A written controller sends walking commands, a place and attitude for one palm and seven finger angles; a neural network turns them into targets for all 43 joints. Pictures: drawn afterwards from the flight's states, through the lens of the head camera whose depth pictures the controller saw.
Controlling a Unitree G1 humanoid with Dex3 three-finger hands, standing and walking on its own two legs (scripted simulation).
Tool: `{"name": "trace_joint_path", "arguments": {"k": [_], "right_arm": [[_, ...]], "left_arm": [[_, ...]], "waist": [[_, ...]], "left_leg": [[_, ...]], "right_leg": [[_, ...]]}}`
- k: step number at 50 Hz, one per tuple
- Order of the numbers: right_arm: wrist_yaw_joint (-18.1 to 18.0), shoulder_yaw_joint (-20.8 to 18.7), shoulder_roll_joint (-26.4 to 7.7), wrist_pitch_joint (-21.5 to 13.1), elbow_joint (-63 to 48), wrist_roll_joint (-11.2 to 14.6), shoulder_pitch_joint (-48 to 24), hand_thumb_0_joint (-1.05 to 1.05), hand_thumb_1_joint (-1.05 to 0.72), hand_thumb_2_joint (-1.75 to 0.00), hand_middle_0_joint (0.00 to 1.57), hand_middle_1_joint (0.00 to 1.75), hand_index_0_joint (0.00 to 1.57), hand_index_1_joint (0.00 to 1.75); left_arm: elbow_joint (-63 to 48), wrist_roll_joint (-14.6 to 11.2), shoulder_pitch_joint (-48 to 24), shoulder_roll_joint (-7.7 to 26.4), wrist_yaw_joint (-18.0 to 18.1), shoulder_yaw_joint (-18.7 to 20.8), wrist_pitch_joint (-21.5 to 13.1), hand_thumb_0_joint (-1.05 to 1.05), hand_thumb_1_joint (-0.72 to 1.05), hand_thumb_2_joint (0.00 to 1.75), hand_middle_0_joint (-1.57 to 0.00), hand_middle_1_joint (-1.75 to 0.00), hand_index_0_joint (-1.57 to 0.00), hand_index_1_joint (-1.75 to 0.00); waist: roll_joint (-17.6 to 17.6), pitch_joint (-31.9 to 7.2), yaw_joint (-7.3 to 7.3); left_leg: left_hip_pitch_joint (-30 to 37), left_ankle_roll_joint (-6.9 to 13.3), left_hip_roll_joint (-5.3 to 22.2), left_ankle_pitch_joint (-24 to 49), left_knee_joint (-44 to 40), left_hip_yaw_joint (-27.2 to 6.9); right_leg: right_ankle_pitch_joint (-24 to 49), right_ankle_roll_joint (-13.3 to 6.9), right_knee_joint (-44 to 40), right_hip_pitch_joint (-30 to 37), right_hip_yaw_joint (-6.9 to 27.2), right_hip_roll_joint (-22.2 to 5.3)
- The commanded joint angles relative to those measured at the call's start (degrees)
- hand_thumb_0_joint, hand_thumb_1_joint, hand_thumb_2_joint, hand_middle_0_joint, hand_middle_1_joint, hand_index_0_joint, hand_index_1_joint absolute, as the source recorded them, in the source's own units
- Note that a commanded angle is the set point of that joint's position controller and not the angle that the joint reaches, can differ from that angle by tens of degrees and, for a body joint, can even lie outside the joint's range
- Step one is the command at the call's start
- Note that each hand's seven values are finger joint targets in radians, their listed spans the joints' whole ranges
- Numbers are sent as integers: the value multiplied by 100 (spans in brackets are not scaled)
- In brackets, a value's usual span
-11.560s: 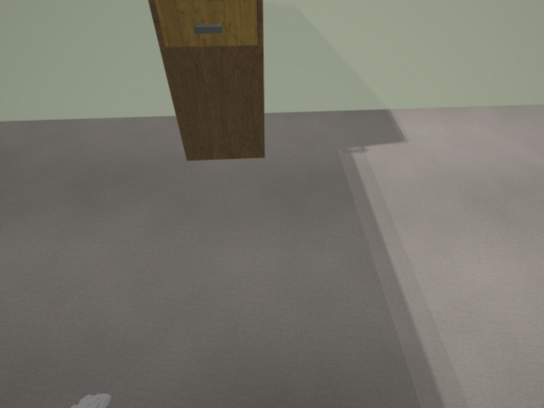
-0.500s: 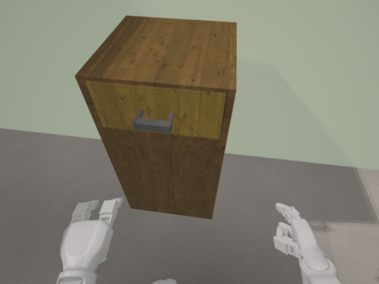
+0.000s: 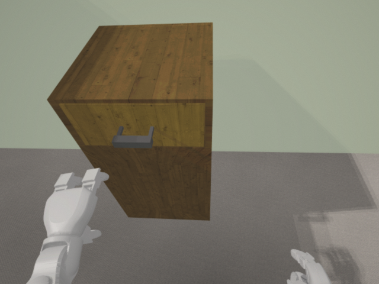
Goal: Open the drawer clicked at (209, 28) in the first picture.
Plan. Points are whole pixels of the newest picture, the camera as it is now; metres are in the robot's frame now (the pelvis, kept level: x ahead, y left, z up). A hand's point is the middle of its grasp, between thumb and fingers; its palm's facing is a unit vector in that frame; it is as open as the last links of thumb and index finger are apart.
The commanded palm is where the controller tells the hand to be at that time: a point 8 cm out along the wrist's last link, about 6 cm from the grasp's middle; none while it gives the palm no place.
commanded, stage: raise the hand with hooked fingers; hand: left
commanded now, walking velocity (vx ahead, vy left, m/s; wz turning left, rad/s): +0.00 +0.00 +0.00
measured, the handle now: (134, 135) +0.49 +0.22 -0.02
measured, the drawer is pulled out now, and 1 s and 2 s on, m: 0.00 0.00 0.00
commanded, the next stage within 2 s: move the hooked fingers above the handle in 0.88 s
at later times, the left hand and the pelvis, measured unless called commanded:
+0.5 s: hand (84, 169) +0.30 +0.25 +0.10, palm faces +0.05 -0.08 -1.00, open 13.8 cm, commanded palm +0.27 +0.25 +0.15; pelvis +0.00 +0.00 +0.02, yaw +1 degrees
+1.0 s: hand (74, 173) +0.29 +0.26 +0.10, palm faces +0.06 -0.09 -0.99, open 13.8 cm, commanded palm +0.27 +0.26 +0.15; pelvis -0.01 +0.02 +0.02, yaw +1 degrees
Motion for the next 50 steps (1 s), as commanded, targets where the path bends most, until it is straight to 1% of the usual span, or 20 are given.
{"name": "trace_joint_path", "arguments": {"k": [1, 2, 3, 5, 7, 9, 12, 14, 17, 21, 24, 28, 30, 34, 37, 42, 43, 45, 49, 50], "right_arm": [[-81, -162, -483, -284, -1049, 119, -975, 0, -90, -90, 20, 30, 20, 30], [-94, -150, -482, -268, -1068, 127, -1006, 0, -90, -90, 20, 30, 20, 30], [-107, -153, -468, -260, -1072, 153, -990, 0, -90, -90, 20, 30, 20, 30], [-112, -138, -463, -229, -1047, 176, -981, 0, -90, -90, 20, 30, 20, 30], [-117, -104, -472, -198, -1049, 194, -1027, 0, -90, -90, 20, 30, 20, 30], [-121, -77, -446, -162, -1033, 220, -1045, 0, -90, -90, 20, 30, 20, 30], [-143, -50, -457, -114, -1020, 255, -1063, 0, -90, -90, 20, 30, 20, 30], [-136, -32, -441, -94, -1013, 259, -1052, 0, -90, -90, 20, 30, 20, 30], [-159, -19, -451, -49, -987, 277, -1058, 0, -90, -90, 20, 30, 20, 30], [-183, 7, -451, -13, -957, 284, -1031, 0, -90, -90, 20, 30, 20, 30], [-193, 15, -453, 10, -913, 307, -1001, 0, -90, -90, 20, 30, 20, 30], [-118, 1, -480, 27, -969, 322, -933, 0, -90, -90, 20, 30, 20, 30], [-99, -22, -502, 29, -994, 315, -907, 0, -90, -90, 20, 30, 20, 30], [-82, -70, -512, -20, -980, 294, -843, 0, -90, -90, 20, 30, 20, 30], [-82, -104, -513, -49, -925, 299, -842, 0, -90, -90, 20, 30, 20, 30], [-75, -150, -525, -72, -843, 336, -789, 0, -90, -90, 20, 30, 20, 30], [-79, -134, -508, -63, -843, 355, -774, 0, -90, -90, 20, 30, 20, 30], [-87, -136, -529, -55, -852, 367, -775, 0, -90, -90, 20, 30, 20, 30], [-87, -107, -540, -20, -895, 366, -796, 0, -90, -90, 20, 30, 20, 30], [-91, -99, -519, -19, -914, 364, -795, 0, -90, -90, 20, 30, 20, 30]], "left_arm": [[-1218, -96, -1103, 1001, -7, 444, 92, 0, -31, 38, -29, -108, -29, -108], [-1214, -96, -1186, 1075, -83, 487, 130, 0, -34, 37, -29, -110, -29, -110], [-1228, -101, -1226, 1045, -147, 404, 149, 0, -36, 36, -29, -111, -29, -111], [-1119, -88, -1427, 1079, -274, 401, 199, 0, -41, 34, -29, -114, -29, -114], [-1069, -72, -1689, 1328, -371, 583, 243, 0, -45, 32, -30, -117, -30, -117], [-1010, -74, -1994, 1273, -481, 481, 286, 0, -50, 30, -30, -120, -30, -120], [-863, -126, -2344, 1421, -654, 548, 371, 0, -50, 30, -30, -120, -30, -120], [-919, -144, -2643, 1398, -779, 453, 374, 0, -50, 30, -30, -120, -30, -120], [-752, -195, -2976, 1452, -995, 434, 406, 0, -50, 30, -30, -120, -30, -120], [-684, -255, -3496, 1544, -1250, 389, 322, 0, -50, 30, -30, -120, -30, -120], [-556, -303, -3828, 1643, -1388, 427, 244, 0, -50, 30, -30, -120, -30, -120], [-353, -407, -3218, 1545, -1538, 469, 132, 0, -50, 30, -30, -120, -30, -120], [-478, -447, -3184, 1548, -1563, 501, 44, 0, -50, 30, -30, -120, -30, -120], [-769, -424, -3302, 1707, -1411, 686, -200, 0, -50, 30, -30, -120, -30, -120], [-940, -334, -3552, 1839, -1165, 793, -324, 0, -50, 30, -30, -120, -30, -120], [-733, -306, -3550, 1779, -919, 766, -179, 0, -50, 30, -30, -120, -30, -120], [-604, -330, -3507, 1643, -934, 617, -107, 0, -50, 30, -30, -120, -30, -120], [-565, -364, -3472, 1643, -994, 580, -18, 0, -50, 30, -30, -120, -30, -120], [-608, -365, -3468, 1614, -1184, 465, 67, 0, -50, 30, -30, -120, -30, -120], [-552, -371, -3508, 1430, -1235, 283, 71, 0, -50, 30, -30, -120, -30, -120]], "waist": [[-435, -1322, 15], [-411, -1365, 59], [-254, -1225, 40], [-296, -1165, 47], [-264, -1157, 91], [-237, -1096, 72], [-284, -1121, 61], [-154, -1149, 55], [-216, -1120, 17], [-245, -1093, -16], [-177, -1123, -24], [-281, -1043, 78], [-378, -1067, 79], [-297, -1193, 92], [67, -1314, 86], [76, -1347, 63], [-59, -1219, 27], [-187, -1212, 31], [-163, -1144, 14], [-167, -1018, -27]], "left_leg": [[782, 20, -110, 2020, -374, -433], [819, 22, -120, 2046, -421, -429], [880, 26, -109, 2079, -463, -424], [983, 26, -95, 2137, -551, -406], [1066, 19, -98, 2204, -633, -388], [1134, 17, -103, 2183, -704, -374], [1235, 17, -103, 2214, -805, -367], [1358, 22, -97, 2309, -854, -371], [1447, 25, -87, 2348, -912, -363], [1526, 39, -86, 2418, -957, -377], [1598, 41, -74, 2358, -1011, -401], [1477, 15, -61, 2493, -1059, -416], [1472, 22, -48, 2468, -1075, -423], [1514, 33, -33, 2443, -1051, -453], [1647, 9, -20, 2407, -1019, -493], [1747, -31, 39, 2351, -1038, -543], [1714, -16, 47, 2239, -1055, -536], [1677, -13, 51, 2231, -1096, -537], [1740, -19, 65, 2280, -1131, -577], [1727, -13, 63, 2224, -1132, -569]], "right_leg": [[3387, 259, -697, 1007, 802, -331], [3350, 256, -727, 1109, 798, -329], [3321, 239, -753, 1088, 766, -328], [3198, 244, -832, 1085, 690, -301], [3220, 238, -914, 1179, 687, -290], [3123, 246, -982, 1176, 657, -289], [3076, 246, -1097, 1307, 656, -268], [3162, 247, -1122, 1352, 598, -284], [3093, 248, -1213, 1375, 548, -266], [3186, 265, -1270, 1413, 460, -286], [2952, 247, -1332, 1394, 424, -277], [3076, 237, -1309, 1488, 383, -284], [2993, 245, -1318, 1448, 365, -276], [2821, 229, -1302, 1367, 359, -268], [2498, 189, -1282, 1183, 376, -234], [2164, 171, -1262, 982, 268, -191], [2083, 188, -1286, 931, 229, -200], [2097, 196, -1298, 1002, 232, -201], [2070, 195, -1329, 994, 209, -203], [2020, 199, -1343, 916, 172, -205]]}}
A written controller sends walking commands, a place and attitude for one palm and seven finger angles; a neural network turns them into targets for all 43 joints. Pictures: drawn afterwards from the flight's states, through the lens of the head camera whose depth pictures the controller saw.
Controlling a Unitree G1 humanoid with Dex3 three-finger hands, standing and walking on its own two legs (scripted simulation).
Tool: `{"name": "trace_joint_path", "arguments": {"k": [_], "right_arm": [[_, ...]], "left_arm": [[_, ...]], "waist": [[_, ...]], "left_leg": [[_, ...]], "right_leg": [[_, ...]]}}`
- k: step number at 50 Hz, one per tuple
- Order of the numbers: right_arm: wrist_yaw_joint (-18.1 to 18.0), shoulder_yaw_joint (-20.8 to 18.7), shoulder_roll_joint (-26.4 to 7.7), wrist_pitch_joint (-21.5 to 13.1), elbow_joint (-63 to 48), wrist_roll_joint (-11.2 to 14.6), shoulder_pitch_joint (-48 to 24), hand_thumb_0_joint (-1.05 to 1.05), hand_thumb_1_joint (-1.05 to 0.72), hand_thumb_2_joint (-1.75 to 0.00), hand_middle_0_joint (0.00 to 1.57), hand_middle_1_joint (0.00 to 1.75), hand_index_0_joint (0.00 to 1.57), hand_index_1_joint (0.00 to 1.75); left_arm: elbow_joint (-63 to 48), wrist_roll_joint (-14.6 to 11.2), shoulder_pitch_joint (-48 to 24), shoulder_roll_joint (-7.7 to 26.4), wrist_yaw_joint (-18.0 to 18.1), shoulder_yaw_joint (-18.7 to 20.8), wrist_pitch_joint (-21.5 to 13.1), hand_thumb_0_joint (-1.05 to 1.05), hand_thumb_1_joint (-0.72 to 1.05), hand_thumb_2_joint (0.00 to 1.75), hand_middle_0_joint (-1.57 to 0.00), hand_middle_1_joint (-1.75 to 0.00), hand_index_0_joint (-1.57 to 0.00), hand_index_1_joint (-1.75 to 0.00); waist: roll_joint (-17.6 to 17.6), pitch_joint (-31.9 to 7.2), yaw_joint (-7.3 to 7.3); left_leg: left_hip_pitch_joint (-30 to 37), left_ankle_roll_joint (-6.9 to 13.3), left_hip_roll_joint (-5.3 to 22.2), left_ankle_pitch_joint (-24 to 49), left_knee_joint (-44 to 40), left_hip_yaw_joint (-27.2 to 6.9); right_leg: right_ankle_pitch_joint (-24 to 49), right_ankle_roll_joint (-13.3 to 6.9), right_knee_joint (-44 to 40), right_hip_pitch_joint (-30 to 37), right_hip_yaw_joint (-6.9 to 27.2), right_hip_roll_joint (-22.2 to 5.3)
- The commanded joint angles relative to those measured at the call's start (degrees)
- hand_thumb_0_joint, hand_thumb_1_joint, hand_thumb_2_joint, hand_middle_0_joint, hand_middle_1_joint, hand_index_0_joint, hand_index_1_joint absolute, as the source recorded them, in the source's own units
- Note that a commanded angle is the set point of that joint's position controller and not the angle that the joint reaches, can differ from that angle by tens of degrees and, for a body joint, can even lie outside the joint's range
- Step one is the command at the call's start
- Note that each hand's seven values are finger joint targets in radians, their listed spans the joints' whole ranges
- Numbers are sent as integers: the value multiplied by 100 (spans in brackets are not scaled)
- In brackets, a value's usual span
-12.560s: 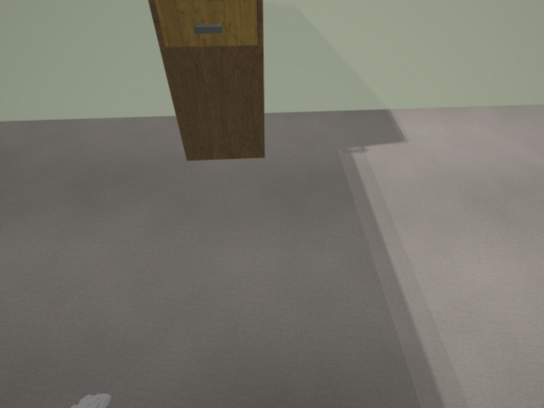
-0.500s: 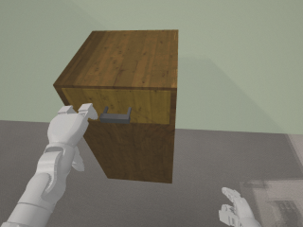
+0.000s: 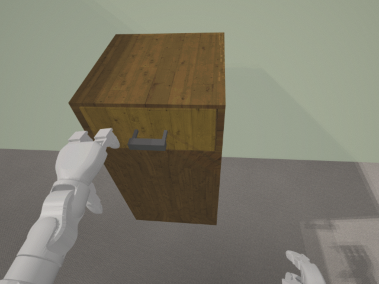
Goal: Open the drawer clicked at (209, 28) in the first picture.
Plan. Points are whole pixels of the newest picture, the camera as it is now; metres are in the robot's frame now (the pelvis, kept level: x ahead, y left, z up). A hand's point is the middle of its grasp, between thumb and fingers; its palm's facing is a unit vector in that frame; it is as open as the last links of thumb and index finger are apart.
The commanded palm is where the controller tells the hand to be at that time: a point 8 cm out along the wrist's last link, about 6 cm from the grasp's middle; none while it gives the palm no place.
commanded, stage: move the hooked fingers above the handle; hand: left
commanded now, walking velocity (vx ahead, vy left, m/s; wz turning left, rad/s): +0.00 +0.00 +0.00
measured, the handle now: (148, 138) +0.51 +0.20 -0.03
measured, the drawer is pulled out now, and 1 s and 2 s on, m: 0.00 0.00 0.00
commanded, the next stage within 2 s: none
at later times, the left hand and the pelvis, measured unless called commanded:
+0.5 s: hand (117, 161) +0.35 +0.21 +0.06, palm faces +0.02 -0.08 -1.00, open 13.8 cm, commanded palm +0.33 +0.22 +0.12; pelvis +0.00 +0.00 +0.00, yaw +0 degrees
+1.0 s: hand (129, 152) +0.40 +0.20 +0.04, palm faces -0.01 -0.07 -1.00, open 13.8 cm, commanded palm +0.38 +0.21 +0.10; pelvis +0.01 -0.01 -0.01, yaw +0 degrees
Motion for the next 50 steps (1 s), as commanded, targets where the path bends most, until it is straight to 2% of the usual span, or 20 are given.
{"name": "trace_joint_path", "arguments": {"k": [1, 7, 9, 12, 13, 17, 22, 25, 27, 30, 31, 32, 34, 37, 40, 41, 42, 46, 48, 50], "right_arm": [[-56, -189, -626, -227, -940, 24, -667, 0, -90, -90, 20, 30, 20, 30], [-75, -192, -602, -238, -903, -3, -614, 0, -90, -90, 20, 30, 20, 30], [-76, -194, -565, -252, -863, 6, -542, 0, -90, -90, 20, 30, 20, 30], [-74, -208, -621, -218, -820, 4, -499, 0, -90, -90, 20, 30, 20, 30], [-64, -207, -583, -209, -831, 10, -491, 0, -90, -90, 20, 30, 20, 30], [-54, -231, -615, -164, -831, 34, -429, 0, -90, -90, 20, 30, 20, 30], [-87, -244, -666, -113, -851, 44, -338, 0, -90, -90, 20, 30, 20, 30], [-136, -241, -659, -109, -808, 70, -242, 0, -90, -90, 20, 30, 20, 30], [-161, -271, -692, -118, -811, 52, -187, 0, -90, -90, 20, 30, 20, 30], [-164, -316, -675, -141, -789, 56, -67, 0, -90, -90, 20, 30, 20, 30], [-161, -326, -671, -149, -781, 55, -41, 0, -90, -90, 20, 30, 20, 30], [-151, -358, -694, -155, -755, 57, 13, 0, -90, -90, 20, 30, 20, 30], [-142, -369, -692, -150, -722, 69, 55, 0, -90, -90, 20, 30, 20, 30], [-126, -414, -709, -147, -710, 63, 132, 0, -90, -90, 20, 30, 20, 30], [-132, -419, -721, -132, -668, 67, 182, 0, -90, -90, 20, 30, 20, 30], [-140, -425, -714, -127, -642, 73, 215, 0, -90, -90, 20, 30, 20, 30], [-146, -430, -737, -126, -626, 75, 243, 0, -90, -90, 20, 30, 20, 30], [-171, -435, -732, -114, -610, 65, 315, 0, -90, -90, 20, 30, 20, 30], [-155, -451, -716, -104, -615, 56, 346, 0, -90, -90, 20, 30, 20, 30], [-124, -457, -696, -96, -591, 66, 382, 0, -90, -90, 20, 30, 20, 30]], "left_arm": [[-1068, -4, -1712, 913, 84, 376, -48, 0, -50, 30, -30, -120, -30, -120], [-858, 163, -2288, 1017, 167, 457, -246, 0, -50, 30, -30, -120, -30, -120], [-685, 185, -2600, 776, 247, 212, -265, 0, -50, 30, -30, -120, -30, -120], [-390, 274, -2660, 1101, 376, 520, -208, 0, -50, 30, -30, -120, -30, -120], [-362, 268, -2742, 831, 393, 260, -178, 0, -50, 30, -30, -120, -30, -120], [-1, 279, -2811, 715, 412, 172, -14, 0, -50, 30, -30, -120, -30, -120], [155, 281, -2944, 921, 378, 310, 11, 0, -50, 30, -30, -120, -30, -120], [508, 262, -3265, 799, 361, 157, -30, 0, -50, 30, -30, -120, -30, -120], [527, 282, -3307, 1090, 397, 416, -118, 0, -50, 30, -30, -120, -30, -120], [586, 276, -3321, 1053, 451, 439, -274, 0, -50, 30, -30, -120, -30, -120], [621, 263, -3403, 863, 460, 254, -305, 0, -50, 30, -30, -120, -30, -120], [676, 270, -3397, 1057, 493, 470, -335, 0, -50, 30, -30, -120, -30, -120], [828, 283, -3465, 926, 529, 339, -345, 0, -50, 30, -30, -120, -30, -120], [936, 297, -3530, 785, 574, 227, -331, 0, -50, 30, -30, -120, -30, -120], [1055, 324, -3706, 878, 638, 278, -325, 0, -50, 30, -30, -120, -30, -120], [1158, 340, -3880, 767, 648, 151, -318, 0, -50, 30, -30, -120, -30, -120], [1294, 351, -3877, 995, 665, 379, -314, 0, -50, 30, -30, -120, -30, -120], [1512, 385, -4005, 1093, 720, 468, -364, 0, -50, 30, -30, -120, -30, -120], [1463, 421, -4147, 1019, 747, 394, -417, 0, -50, 30, -30, -120, -30, -120], [1696, 423, -4050, 807, 767, 255, -383, 0, -50, 30, -30, -120, -30, -120]], "waist": [[-331, -1196, -110], [-171, -1334, -83], [-143, -1365, -145], [-129, -1507, -57], [-149, -1568, -107], [-287, -1575, -138], [-322, -1733, -140], [-488, -1471, -239], [-353, -1690, -172], [-310, -1864, -181], [-294, -1852, -238], [-279, -1905, -213], [-269, -1775, -273], [-354, -1954, -306], [-307, -1990, -325], [-336, -1942, -396], [-410, -1933, -361], [-381, -2164, -329], [-194, -2290, -339], [-224, -2138, -386]], "left_leg": [[981, -148, 220, 1672, -238, -488], [1019, -179, 228, 1536, -183, -519], [1019, -189, 227, 1499, -135, -517], [913, -208, 208, 1569, -103, -507], [944, -207, 210, 1579, -85, -496], [866, -197, 226, 1601, -49, -487], [728, -156, 192, 1710, 21, -429], [538, -114, 175, 1438, 28, -372], [559, -99, 161, 1511, 50, -365], [547, -88, 153, 1733, 153, -345], [547, -86, 145, 1770, 186, -330], [528, -96, 155, 1828, 206, -346], [509, -90, 159, 1784, 243, -324], [486, -93, 147, 1863, 300, -319], [443, -81, 142, 1889, 348, -290], [427, -77, 138, 1831, 366, -280], [349, -75, 141, 1769, 359, -285], [264, -57, 104, 1894, 433, -230], [329, -75, 105, 2028, 472, -251], [344, -78, 125, 2107, 519, -254]], "right_leg": [[1483, 47, -442, 24, 192, -71], [1233, 6, -392, -149, 203, -34], [1191, 2, -339, -268, 162, -46], [1268, -21, -290, -171, 200, -11], [1282, -12, -260, -192, 178, -37], [1339, -3, -254, -240, 170, -12], [1623, 0, -207, -32, 256, -37], [1511, 26, -236, -171, 246, -51], [1586, 10, -225, -42, 306, -44], [1874, 16, -125, -12, 314, -48], [1951, 24, -111, -67, 297, -57], [1960, 7, -83, -44, 314, -40], [1952, 16, -89, -213, 306, -36], [2049, 29, -47, -193, 304, -27], [2169, 35, -3, -213, 315, -34], [2135, 43, -10, -279, 301, -39], [2066, 33, -21, -244, 315, -26], [2430, 53, 61, -78, 361, -52], [2474, 37, 126, -138, 344, -44], [2481, 36, 128, -309, 299, -21]]}}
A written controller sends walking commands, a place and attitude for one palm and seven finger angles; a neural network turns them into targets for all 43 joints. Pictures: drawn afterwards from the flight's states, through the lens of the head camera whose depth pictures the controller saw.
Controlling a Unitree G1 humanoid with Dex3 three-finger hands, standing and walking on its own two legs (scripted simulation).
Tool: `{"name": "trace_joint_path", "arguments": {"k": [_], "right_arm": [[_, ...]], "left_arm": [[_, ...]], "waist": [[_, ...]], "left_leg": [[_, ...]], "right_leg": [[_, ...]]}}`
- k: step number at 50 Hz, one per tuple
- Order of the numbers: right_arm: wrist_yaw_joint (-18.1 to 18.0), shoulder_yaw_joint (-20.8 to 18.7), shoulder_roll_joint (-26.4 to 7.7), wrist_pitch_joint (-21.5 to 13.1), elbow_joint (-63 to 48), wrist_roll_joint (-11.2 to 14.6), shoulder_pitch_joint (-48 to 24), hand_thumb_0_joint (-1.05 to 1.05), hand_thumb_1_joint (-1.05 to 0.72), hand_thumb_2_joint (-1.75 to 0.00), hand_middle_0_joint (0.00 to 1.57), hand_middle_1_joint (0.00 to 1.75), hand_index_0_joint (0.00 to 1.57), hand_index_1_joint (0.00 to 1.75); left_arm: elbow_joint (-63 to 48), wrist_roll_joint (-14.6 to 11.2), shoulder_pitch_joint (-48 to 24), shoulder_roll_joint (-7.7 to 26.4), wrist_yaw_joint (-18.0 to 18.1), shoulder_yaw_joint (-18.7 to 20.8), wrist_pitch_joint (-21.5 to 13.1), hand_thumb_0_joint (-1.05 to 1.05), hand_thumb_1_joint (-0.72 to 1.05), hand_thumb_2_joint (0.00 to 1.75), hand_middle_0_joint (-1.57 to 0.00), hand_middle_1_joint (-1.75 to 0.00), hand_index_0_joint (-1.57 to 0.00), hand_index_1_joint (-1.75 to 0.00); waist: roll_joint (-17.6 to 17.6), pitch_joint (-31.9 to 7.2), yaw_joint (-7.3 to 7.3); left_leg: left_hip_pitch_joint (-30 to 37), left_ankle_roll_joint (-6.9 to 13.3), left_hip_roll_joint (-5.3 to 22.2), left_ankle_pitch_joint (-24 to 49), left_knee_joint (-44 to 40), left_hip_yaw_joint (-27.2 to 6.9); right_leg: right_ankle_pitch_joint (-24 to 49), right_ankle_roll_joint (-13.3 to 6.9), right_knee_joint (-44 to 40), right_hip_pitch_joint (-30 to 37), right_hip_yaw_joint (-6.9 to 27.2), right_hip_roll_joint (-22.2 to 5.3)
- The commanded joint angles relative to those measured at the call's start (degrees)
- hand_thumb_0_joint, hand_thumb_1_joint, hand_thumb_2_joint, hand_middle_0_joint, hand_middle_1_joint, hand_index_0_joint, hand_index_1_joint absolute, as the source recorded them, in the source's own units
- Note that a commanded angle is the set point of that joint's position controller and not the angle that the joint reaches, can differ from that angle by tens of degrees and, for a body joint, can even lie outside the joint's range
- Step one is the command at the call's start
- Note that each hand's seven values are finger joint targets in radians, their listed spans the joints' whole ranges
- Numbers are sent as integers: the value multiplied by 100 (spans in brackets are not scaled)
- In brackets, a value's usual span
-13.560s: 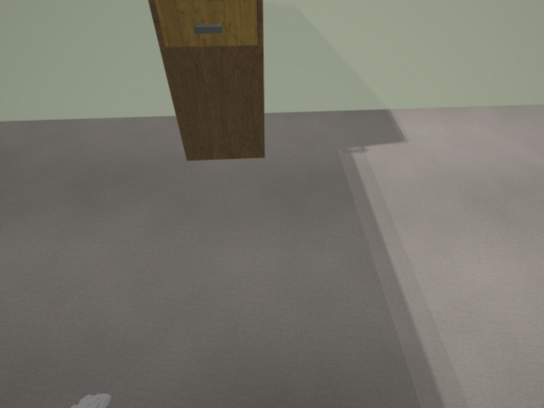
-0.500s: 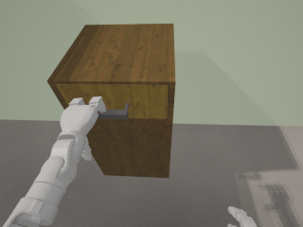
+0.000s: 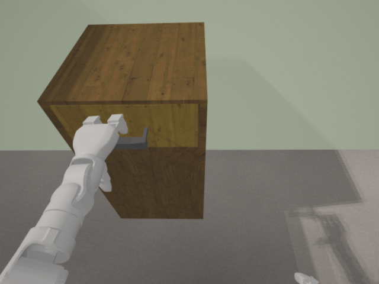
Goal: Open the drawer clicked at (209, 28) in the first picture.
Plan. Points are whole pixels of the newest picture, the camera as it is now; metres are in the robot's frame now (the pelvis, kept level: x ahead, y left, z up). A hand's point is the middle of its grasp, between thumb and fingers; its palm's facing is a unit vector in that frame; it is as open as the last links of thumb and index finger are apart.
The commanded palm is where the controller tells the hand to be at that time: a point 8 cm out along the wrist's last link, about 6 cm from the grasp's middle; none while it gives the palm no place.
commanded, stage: move the hooked fingers above the handle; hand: left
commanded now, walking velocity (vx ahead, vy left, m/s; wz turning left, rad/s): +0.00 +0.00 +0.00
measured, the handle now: (128, 137) +0.50 +0.21 -0.02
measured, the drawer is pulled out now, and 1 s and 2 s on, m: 0.00 0.00 0.00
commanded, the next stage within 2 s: lower the fingers behind the handle in 1.18 s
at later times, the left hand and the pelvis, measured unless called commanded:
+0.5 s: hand (119, 142) +0.43 +0.21 +0.03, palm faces -0.04 -0.05 -1.00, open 13.8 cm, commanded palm +0.41 +0.21 +0.09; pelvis +0.00 +0.00 -0.01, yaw +0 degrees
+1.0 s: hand (117, 144) +0.43 +0.21 +0.03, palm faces -0.03 -0.06 -1.00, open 13.8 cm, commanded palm +0.41 +0.21 +0.10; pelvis +0.00 +0.01 -0.01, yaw +0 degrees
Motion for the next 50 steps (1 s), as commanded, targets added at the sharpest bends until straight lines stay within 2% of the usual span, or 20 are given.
{"name": "trace_joint_path", "arguments": {"k": [1, 3, 11, 13, 18, 21, 23, 24, 25, 28, 29, 32, 36, 38, 39, 44, 45, 47, 48, 50], "right_arm": [[-29, -261, -728, -134, -671, 26, -74, 0, -90, -90, 20, 30, 20, 30], [-45, -266, -757, -126, -644, 34, -10, 0, -90, -90, 20, 30, 20, 30], [-69, -298, -737, -120, -541, 6, 244, 0, -90, -90, 20, 30, 20, 30], [-59, -313, -751, -124, -520, -9, 326, 0, -90, -90, 20, 30, 20, 30], [3, -362, -747, -103, -462, -29, 467, 0, -90, -90, 20, 30, 20, 30], [-1, -347, -791, -74, -446, -27, 537, 0, -90, -90, 20, 30, 20, 30], [2, -367, -796, -76, -422, -25, 607, 0, -90, -90, 20, 30, 20, 30], [3, -374, -780, -82, -414, -34, 632, 0, -90, -90, 20, 30, 20, 30], [12, -387, -793, -87, -394, -35, 682, 0, -90, -90, 20, 30, 20, 30], [2, -395, -799, -87, -427, -68, 732, 0, -90, -90, 20, 30, 20, 30], [16, -405, -778, -89, -426, -77, 731, 0, -90, -90, 20, 30, 20, 30], [38, -386, -809, -66, -417, -58, 729, 0, -90, -90, 20, 30, 20, 30], [47, -396, -817, -60, -443, -42, 690, 0, -90, -90, 20, 30, 20, 30], [39, -396, -832, -51, -449, -25, 666, 0, -90, -90, 20, 30, 20, 30], [35, -406, -816, -59, -486, -38, 647, 0, -90, -90, 20, 30, 20, 30], [-15, -380, -805, -97, -420, 1, 613, 0, -90, -90, 20, 30, 20, 30], [-22, -379, -808, -107, -411, 6, 614, 0, -90, -90, 20, 30, 20, 30], [-22, -390, -784, -147, -420, -21, 627, 0, -90, -90, 20, 30, 20, 30], [-13, -399, -789, -164, -399, -25, 659, 0, -90, -90, 20, 30, 20, 30], [-3, -380, -782, -148, -385, -28, 632, 0, -90, -90, 20, 30, 20, 30]], "left_arm": [[-768, 9, -2195, 1020, 326, 411, -2, 0, -50, 30, -30, -120, -30, -120], [-549, 24, -2438, 1166, 308, 502, 11, 0, -50, 30, -30, -120, -30, -120], [-124, 130, -3211, 1110, 469, 404, -178, 0, -50, 30, -30, -120, -30, -120], [-46, 151, -3398, 1264, 535, 521, -199, 0, -50, 30, -30, -120, -30, -120], [296, 160, -3406, 988, 621, 374, -148, 0, -50, 30, -30, -120, -30, -120], [614, 192, -3472, 1093, 661, 420, -50, 0, -50, 30, -30, -120, -30, -120], [594, 231, -3726, 1154, 680, 454, -69, 0, -50, 30, -30, -120, -30, -120], [663, 222, -3805, 891, 685, 234, -53, 0, -50, 30, -30, -120, -30, -120], [605, 241, -3858, 1140, 710, 463, -92, 0, -50, 30, -30, -120, -30, -120], [508, 258, -3825, 1324, 775, 644, -169, 0, -50, 30, -30, -120, -30, -120], [525, 248, -3735, 1101, 792, 494, -166, 0, -50, 30, -30, -120, -30, -120], [778, 247, -3517, 1247, 840, 655, -81, 0, -50, 30, -30, -120, -30, -120], [674, 252, -3459, 1091, 850, 519, 25, 0, -50, 30, -30, -120, -30, -120], [586, 248, -3402, 1264, 803, 648, 6, 0, -50, 30, -30, -120, -30, -120], [515, 207, -3321, 1030, 780, 481, 2, 0, -50, 30, -30, -120, -30, -120], [543, 205, -3701, 874, 718, 252, -62, 0, -50, 30, -30, -120, -30, -120], [564, 241, -3694, 1066, 736, 405, -78, 0, -50, 30, -30, -120, -30, -120], [289, 210, -4084, 905, 768, 255, -165, 0, -50, 30, -30, -120, -30, -120], [268, 250, -4082, 1067, 806, 397, -201, 0, -50, 30, -30, -120, -30, -120], [504, 277, -3903, 1068, 858, 433, -160, 0, -50, 30, -30, -120, -30, -120]], "waist": [[-254, -1627, -97], [-435, -1652, -117], [-184, -1826, -271], [-123, -2029, -254], [-184, -2188, -315], [-277, -1982, -364], [-242, -2119, -392], [-98, -2032, -462], [-54, -2161, -398], [6, -2530, -320], [79, -2499, -335], [-119, -2220, -302], [-126, -2194, -310], [-224, -2245, -283], [-168, -2263, -292], [-184, -1706, -471], [-120, -1824, -422], [119, -2012, -477], [140, -2218, -431], [72, -2126, -402]], "left_leg": [[1054, 15, -3, 2221, -8, -254], [894, 30, -14, 2012, -19, -234], [882, 40, -11, 2007, 138, -251], [844, 42, -22, 2060, 182, -244], [870, 30, 7, 2309, 271, -249], [621, 36, 4, 2109, 253, -227], [675, 40, 18, 2163, 275, -237], [722, 35, 22, 2125, 281, -231], [775, 26, 41, 2132, 286, -259], [885, 29, 50, 2399, 302, -262], [966, 23, 58, 2480, 320, -252], [770, 14, 78, 2446, 253, -261], [872, 17, 105, 2368, 178, -239], [915, 31, 106, 2452, 160, -244], [969, 36, 101, 2422, 147, -227], [936, 48, 115, 1916, 58, -275], [967, 39, 107, 1863, 64, -293], [1200, 25, 120, 2058, 110, -330], [1321, 14, 126, 2147, 151, -365], [1205, -12, 114, 2142, 178, -365]], "right_leg": [[2622, 154, -350, 429, 305, -137], [2516, 178, -370, 468, 330, -153], [2442, 160, -270, 184, 317, -144], [2523, 161, -226, 243, 343, -144], [2726, 171, -149, 168, 299, -116], [2622, 177, -171, 132, 309, -108], [2598, 171, -152, 99, 300, -96], [2499, 165, -165, -30, 280, -89], [2411, 154, -145, -50, 283, -76], [2621, 151, -74, 143, 287, -64], [2630, 145, -74, 71, 264, -52], [2540, 125, -107, 90, 226, -33], [2442, 137, -166, 80, 216, -29], [2533, 146, -190, 180, 244, -32], [2516, 150, -209, 198, 242, -38], [1969, 139, -348, -175, 205, -50], [1854, 138, -337, -200, 216, -45], [1894, 110, -280, -276, 192, -51], [1912, 119, -240, -303, 190, -34], [1899, 113, -198, -341, 162, -23]]}}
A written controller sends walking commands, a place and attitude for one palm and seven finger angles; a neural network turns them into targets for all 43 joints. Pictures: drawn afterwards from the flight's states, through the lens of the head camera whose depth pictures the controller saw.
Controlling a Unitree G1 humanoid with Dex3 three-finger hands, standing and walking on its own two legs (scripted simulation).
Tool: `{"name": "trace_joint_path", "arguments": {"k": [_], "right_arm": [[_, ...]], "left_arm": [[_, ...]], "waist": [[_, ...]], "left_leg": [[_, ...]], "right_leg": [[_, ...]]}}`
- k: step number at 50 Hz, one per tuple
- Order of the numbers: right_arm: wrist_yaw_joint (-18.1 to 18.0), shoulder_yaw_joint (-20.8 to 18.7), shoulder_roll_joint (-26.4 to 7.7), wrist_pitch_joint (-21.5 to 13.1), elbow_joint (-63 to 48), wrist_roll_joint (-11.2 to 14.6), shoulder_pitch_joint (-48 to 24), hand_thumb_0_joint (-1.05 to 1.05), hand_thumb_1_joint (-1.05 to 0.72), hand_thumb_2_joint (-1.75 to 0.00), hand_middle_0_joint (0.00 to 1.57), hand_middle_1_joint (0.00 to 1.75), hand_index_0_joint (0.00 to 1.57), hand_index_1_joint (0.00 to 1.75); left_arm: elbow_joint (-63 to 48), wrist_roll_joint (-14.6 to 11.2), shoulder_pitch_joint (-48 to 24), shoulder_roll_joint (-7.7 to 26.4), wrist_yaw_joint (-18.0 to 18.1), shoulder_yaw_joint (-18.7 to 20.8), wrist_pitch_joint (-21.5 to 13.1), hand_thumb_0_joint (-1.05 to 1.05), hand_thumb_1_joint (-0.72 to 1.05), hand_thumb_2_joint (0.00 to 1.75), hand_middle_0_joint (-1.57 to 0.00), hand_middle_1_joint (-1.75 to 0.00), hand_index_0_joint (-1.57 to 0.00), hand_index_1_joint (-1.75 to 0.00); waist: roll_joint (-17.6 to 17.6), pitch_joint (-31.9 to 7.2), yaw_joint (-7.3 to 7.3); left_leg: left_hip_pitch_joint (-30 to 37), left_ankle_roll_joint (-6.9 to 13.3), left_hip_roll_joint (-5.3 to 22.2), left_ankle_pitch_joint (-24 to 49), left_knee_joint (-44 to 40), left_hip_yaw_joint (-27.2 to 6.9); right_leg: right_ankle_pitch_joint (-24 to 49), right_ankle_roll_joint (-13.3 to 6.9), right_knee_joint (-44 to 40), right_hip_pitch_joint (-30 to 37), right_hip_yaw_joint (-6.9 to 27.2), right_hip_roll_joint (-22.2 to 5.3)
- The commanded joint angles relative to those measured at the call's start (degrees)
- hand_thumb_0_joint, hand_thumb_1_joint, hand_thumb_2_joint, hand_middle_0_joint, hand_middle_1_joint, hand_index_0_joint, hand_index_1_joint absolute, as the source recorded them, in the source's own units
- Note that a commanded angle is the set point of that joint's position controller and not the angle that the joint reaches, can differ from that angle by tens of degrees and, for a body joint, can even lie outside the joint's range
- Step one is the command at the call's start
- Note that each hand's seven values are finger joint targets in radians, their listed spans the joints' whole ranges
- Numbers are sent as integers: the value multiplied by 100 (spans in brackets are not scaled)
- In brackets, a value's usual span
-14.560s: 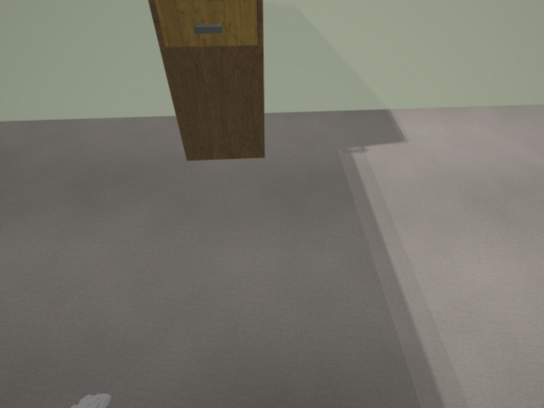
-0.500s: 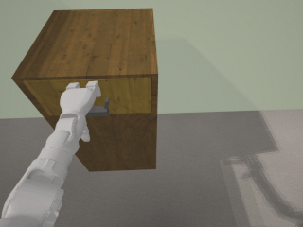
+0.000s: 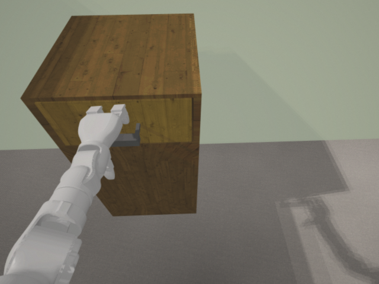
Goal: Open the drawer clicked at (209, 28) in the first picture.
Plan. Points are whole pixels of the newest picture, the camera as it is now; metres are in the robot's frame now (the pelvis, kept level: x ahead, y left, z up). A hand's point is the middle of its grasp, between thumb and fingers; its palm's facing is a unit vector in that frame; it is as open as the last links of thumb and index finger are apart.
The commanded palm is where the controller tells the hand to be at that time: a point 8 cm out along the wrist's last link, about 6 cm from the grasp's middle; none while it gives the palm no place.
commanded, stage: move the hooked fingers above the handle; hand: left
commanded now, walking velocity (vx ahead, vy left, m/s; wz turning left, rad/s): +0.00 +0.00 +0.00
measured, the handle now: (120, 133) +0.50 +0.20 -0.02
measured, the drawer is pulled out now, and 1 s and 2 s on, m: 0.00 0.00 0.00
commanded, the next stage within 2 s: lower the fingers behind the handle in 0.18 s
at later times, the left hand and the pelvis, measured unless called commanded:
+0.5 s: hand (117, 143) +0.44 +0.19 +0.02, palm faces -0.05 -0.04 -1.00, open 13.8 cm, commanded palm +0.42 +0.19 +0.08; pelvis +0.00 +0.00 +0.00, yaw +0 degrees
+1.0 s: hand (119, 150) +0.44 +0.19 -0.01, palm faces -0.05 -0.04 -1.00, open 13.8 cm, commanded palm +0.42 +0.19 +0.05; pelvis +0.00 -0.01 -0.01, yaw +0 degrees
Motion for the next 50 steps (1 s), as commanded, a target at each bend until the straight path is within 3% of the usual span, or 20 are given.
{"name": "trace_joint_path", "arguments": {"k": [1, 5, 7, 9, 11, 15, 17, 18, 20, 23, 26, 28, 33, 36, 37, 38, 40, 42, 47, 50], "right_arm": [[-47, -284, -816, -130, -525, 1, 208, 0, -90, -90, 20, 30, 20, 30], [8, -300, -821, -138, -508, -4, 227, 0, -90, -90, 20, 30, 20, 30], [7, -292, -843, -108, -518, -20, 230, 0, -90, -90, 20, 30, 20, 30], [0, -282, -835, -88, -556, -12, 214, 0, -90, -90, 20, 30, 20, 30], [-21, -264, -851, -61, -580, -19, 189, 0, -90, -90, 20, 30, 20, 30], [-47, -233, -820, -45, -620, -7, 167, 0, -90, -90, 20, 30, 20, 30], [-52, -231, -818, -59, -612, -7, 177, 0, -90, -90, 20, 30, 20, 30], [-59, -236, -830, -67, -602, 2, 219, 0, -90, -90, 20, 30, 20, 30], [-71, -254, -823, -92, -589, -5, 248, 0, -90, -90, 20, 30, 20, 30], [-94, -270, -835, -123, -538, -21, 334, 0, -90, -90, 20, 30, 20, 30], [-72, -297, -800, -158, -487, -40, 384, 0, -90, -90, 20, 30, 20, 30], [-53, -314, -812, -169, -456, -49, 435, 0, -90, -90, 20, 30, 20, 30], [-37, -298, -844, -152, -401, -50, 464, 0, -90, -90, 20, 30, 20, 30], [-40, -313, -836, -158, -428, -60, 443, 0, -90, -90, 20, 30, 20, 30], [-46, -316, -843, -150, -430, -62, 445, 0, -90, -90, 20, 30, 20, 30], [-50, -311, -833, -149, -420, -58, 435, 0, -90, -90, 20, 30, 20, 30], [-61, -315, -836, -150, -426, -57, 448, 0, -90, -90, 20, 30, 20, 30], [-64, -325, -816, -170, -404, -64, 460, 0, -90, -90, 20, 30, 20, 30], [-75, -328, -821, -177, -372, -92, 489, 0, -90, -90, 20, 30, 20, 30], [-36, -332, -799, -175, -363, -81, 472, 0, -90, -90, 20, 30, 20, 30]], "left_arm": [[-1057, 10, -2731, 1017, 384, 283, -13, 0, -50, 30, -30, -120, -30, -120], [-1015, 14, -2977, 733, 386, 60, 157, 0, -50, 30, -30, -120, -30, -120], [-869, -13, -2873, 794, 336, 161, 223, 0, -50, 30, -30, -120, -30, -120], [-844, -11, -2820, 719, 297, 90, 265, 0, -50, 30, -30, -120, -30, -120], [-792, 33, -2623, 1085, 302, 410, 278, 0, -50, 30, -30, -120, -30, -120], [-764, 105, -2620, 1033, 353, 345, 277, 0, -50, 30, -30, -120, -30, -120], [-719, 71, -2738, 890, 359, 228, 281, 0, -50, 30, -30, -120, -30, -120], [-642, 94, -2620, 1036, 377, 360, 283, 0, -50, 30, -30, -120, -30, -120], [-768, 79, -2857, 807, 393, 148, 245, 0, -50, 30, -30, -120, -30, -120], [-726, 104, -2840, 1132, 436, 412, 132, 0, -50, 30, -30, -120, -30, -120], [-798, 123, -2908, 833, 539, 195, 34, 0, -50, 30, -30, -120, -30, -120], [-704, 135, -2758, 977, 605, 370, -1, 0, -50, 30, -30, -120, -30, -120], [-407, 152, -2592, 1172, 732, 541, 122, 0, -50, 30, -30, -120, -30, -120], [-481, 155, -2505, 1078, 741, 463, 135, 0, -50, 30, -30, -120, -30, -120], [-462, 161, -2422, 1240, 733, 623, 108, 0, -50, 30, -30, -120, -30, -120], [-517, 165, -2556, 1078, 712, 429, 88, 0, -50, 30, -30, -120, -30, -120], [-505, 179, -2398, 1182, 715, 535, 44, 0, -50, 30, -30, -120, -30, -120], [-500, 145, -2529, 908, 712, 329, -5, 0, -50, 30, -30, -120, -30, -120], [-454, 205, -2319, 1290, 838, 680, -110, 0, -50, 30, -30, -120, -30, -120], [-324, 240, -2280, 895, 902, 386, -29, 0, -50, 30, -30, -120, -30, -120]], "waist": [[-32, -1824, -148], [139, -1946, -183], [-128, -1980, -178], [-109, -1915, -151], [-219, -1968, -29], [-204, -1783, -42], [-257, -1698, -134], [-273, -1760, -75], [-262, -1816, -194], [-175, -1984, -171], [52, -2040, -220], [-20, -2212, -172], [-256, -2106, -171], [-92, -2128, -165], [-190, -2195, -132], [-83, -2235, -218], [-120, -2189, -178], [-114, -2062, -293], [-120, -2249, -190], [5, -2130, -262]], "left_leg": [[1692, -91, 108, 2163, -115, -380], [1892, -123, 138, 2308, -82, -417], [1855, -117, 154, 2426, -72, -446], [1788, -112, 144, 2358, -82, -410], [1626, -92, 125, 2276, -105, -364], [1427, -83, 111, 2145, -132, -339], [1378, -77, 122, 2053, -136, -341], [1327, -71, 109, 1967, -128, -324], [1386, -61, 114, 1935, -87, -320], [1345, -57, 99, 1936, -16, -311], [1404, -75, 101, 2027, 70, -319], [1389, -82, 101, 2187, 141, -336], [940, -59, 60, 2080, 199, -263], [927, -54, 43, 2092, 233, -216], [911, -51, 48, 2182, 256, -228], [947, -49, 40, 2140, 271, -223], [865, -48, 34, 2109, 296, -215], [892, -41, 48, 2096, 347, -231], [726, -50, 31, 2142, 472, -238], [742, -60, 42, 2074, 534, -233]], "right_leg": [[1868, 39, -381, 84, 132, -25], [1838, 30, -343, -101, 91, -15], [1928, 33, -327, 10, 80, -10], [1930, 43, -334, 33, 91, -19], [1996, 41, -336, 255, 136, -30], [1955, 35, -341, 244, 150, -32], [1889, 34, -361, 189, 140, -38], [1847, 44, -359, 213, 169, -35], [1854, 59, -362, 124, 175, -45], [1904, 64, -318, 172, 220, -48], [1942, 46, -244, 0, 197, -30], [2058, 51, -167, 32, 198, -17], [2310, 81, -122, 210, 242, -27], [2464, 81, -122, 265, 282, -41], [2537, 73, -97, 348, 292, -38], [2547, 101, -99, 263, 302, -45], [2557, 99, -80, 270, 313, -44], [2490, 91, -82, 98, 290, -44], [2628, 90, 68, 158, 313, -50], [2454, 91, 80, -160, 275, -25]]}}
